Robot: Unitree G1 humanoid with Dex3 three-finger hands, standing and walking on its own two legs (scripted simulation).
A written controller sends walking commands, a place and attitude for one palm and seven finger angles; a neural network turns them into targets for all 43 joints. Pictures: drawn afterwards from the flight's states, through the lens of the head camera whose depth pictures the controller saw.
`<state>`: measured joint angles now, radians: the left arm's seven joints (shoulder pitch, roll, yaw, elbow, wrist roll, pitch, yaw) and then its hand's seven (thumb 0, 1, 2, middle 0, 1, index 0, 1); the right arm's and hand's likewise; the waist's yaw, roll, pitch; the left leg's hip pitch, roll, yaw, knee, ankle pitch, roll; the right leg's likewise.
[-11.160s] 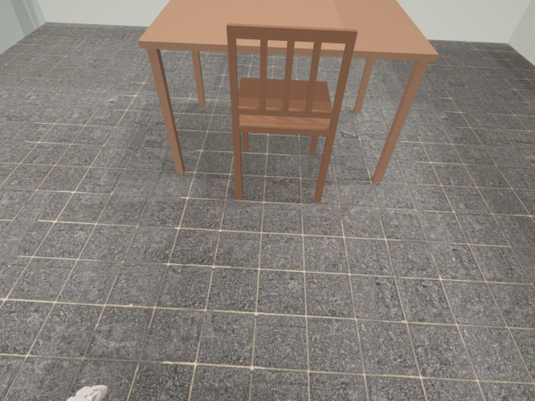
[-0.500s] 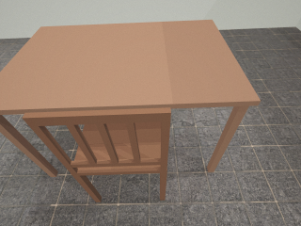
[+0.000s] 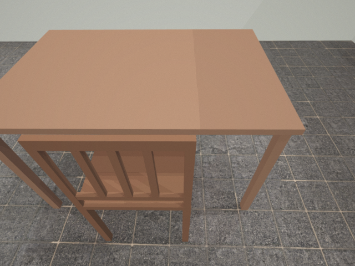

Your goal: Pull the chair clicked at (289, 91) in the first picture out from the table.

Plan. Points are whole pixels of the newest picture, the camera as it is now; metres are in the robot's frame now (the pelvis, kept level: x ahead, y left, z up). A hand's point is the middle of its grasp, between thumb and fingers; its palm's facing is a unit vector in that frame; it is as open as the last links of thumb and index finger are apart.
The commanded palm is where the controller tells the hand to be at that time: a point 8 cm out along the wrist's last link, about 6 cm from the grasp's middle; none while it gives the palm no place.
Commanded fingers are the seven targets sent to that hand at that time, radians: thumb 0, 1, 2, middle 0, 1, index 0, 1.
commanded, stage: look again from close up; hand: left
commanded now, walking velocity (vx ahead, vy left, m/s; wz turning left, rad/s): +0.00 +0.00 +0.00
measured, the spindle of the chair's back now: (121, 174) +0.39 +0.20 -0.10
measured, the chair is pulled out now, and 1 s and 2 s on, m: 0.00 0.00 0.00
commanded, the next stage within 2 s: shuffle to correct the standing spot in 0.46 s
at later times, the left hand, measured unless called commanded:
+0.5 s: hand out of the picture -0.01 +0.15 -0.17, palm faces +0.01 -0.98 -0.20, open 7.3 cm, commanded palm none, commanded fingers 0.00 0.90 0.90 -0.20 -0.30 -0.20 -0.30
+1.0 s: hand out of the picture +0.02 +0.19 -0.18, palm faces +0.01 -0.97 -0.24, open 7.4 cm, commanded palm none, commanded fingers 0.00 0.90 0.90 -0.20 -0.30 -0.20 -0.30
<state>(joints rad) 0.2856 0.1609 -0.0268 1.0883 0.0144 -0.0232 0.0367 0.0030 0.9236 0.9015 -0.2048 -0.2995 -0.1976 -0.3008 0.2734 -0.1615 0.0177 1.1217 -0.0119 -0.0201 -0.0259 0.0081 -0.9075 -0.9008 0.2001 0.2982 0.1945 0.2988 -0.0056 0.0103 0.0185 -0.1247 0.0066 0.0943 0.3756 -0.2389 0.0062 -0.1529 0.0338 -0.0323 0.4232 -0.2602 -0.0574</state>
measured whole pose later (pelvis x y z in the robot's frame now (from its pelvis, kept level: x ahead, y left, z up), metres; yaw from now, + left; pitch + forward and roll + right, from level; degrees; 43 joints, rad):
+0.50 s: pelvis +0.00 -0.01 +0.00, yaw +0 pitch -1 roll +1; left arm 0.31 0.15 -0.03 1.10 0.01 -0.03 0.04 0.00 0.91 0.90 -0.20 -0.30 -0.20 -0.30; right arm 0.30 -0.13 0.02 1.15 -0.01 -0.02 -0.03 0.01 -0.91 -0.90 0.20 0.30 0.19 0.30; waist 0.00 0.00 0.02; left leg -0.13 0.03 0.08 0.38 -0.24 -0.01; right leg -0.14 0.06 -0.04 0.39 -0.25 -0.08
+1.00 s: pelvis -0.03 +0.01 -0.01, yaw +1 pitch -1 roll +0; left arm 0.26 0.18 0.00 0.99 0.03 0.00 0.05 0.00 0.91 0.90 -0.21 -0.30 -0.20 -0.30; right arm 0.27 -0.17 -0.03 1.00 -0.02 0.01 -0.02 0.01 -0.91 -0.90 0.20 0.30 0.19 0.30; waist -0.03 0.01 -0.01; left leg -0.25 0.01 0.04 0.60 -0.32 0.01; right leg -0.27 0.04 -0.05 0.58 -0.30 -0.05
